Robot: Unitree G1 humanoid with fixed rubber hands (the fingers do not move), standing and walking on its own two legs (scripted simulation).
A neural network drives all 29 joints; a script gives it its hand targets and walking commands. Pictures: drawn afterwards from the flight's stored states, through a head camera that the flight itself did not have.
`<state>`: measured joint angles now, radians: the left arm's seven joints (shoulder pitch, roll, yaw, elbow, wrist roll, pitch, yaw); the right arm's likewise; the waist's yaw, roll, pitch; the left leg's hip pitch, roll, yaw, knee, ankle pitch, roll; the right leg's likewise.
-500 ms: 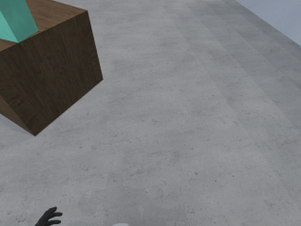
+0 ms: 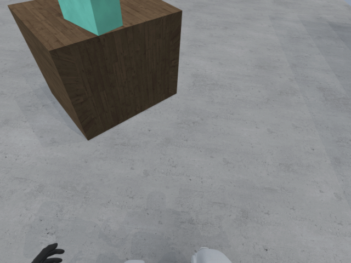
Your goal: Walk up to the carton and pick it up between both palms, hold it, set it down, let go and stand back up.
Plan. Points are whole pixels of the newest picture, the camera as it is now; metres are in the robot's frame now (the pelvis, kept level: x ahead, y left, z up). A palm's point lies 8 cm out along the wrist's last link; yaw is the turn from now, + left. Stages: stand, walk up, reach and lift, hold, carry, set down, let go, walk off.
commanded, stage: walk up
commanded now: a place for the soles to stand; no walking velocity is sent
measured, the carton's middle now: out of the picture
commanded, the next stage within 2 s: none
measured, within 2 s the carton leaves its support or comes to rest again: neither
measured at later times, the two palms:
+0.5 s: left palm out of the picture +0.04 +0.30 -0.10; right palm (248, 151) +0.44 -0.23 -0.08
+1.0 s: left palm (61, 208) +0.27 +0.30 -0.09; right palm (255, 124) +0.59 -0.30 -0.11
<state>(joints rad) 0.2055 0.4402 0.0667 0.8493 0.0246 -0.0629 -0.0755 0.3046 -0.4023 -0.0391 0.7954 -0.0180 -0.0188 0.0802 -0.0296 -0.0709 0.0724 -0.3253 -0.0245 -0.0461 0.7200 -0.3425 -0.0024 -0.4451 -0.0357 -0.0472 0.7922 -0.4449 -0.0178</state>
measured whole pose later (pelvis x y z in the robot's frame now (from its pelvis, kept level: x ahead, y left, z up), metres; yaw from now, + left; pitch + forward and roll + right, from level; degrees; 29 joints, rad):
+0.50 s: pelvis +0.18 -0.01 +0.00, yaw +21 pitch -2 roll +0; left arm 0.42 0.46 0.09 0.81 0.03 -0.06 -0.04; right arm 0.16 -0.43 -0.04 0.78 -0.01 -0.02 0.08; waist 0.11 -0.01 0.09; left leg -0.46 0.06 0.08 0.71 -0.23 0.03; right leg -0.04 -0.11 -0.40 0.67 -0.57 -0.01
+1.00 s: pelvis +0.36 -0.03 -0.03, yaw +31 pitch -5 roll +0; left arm 0.25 0.45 0.08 0.77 0.03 -0.04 -0.06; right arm 0.35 -0.49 -0.07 0.84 -0.01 -0.06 -0.01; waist 0.02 0.02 0.06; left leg -0.53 0.00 -0.01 1.27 -0.52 0.03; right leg -0.44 -0.12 -0.11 0.93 -0.41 0.00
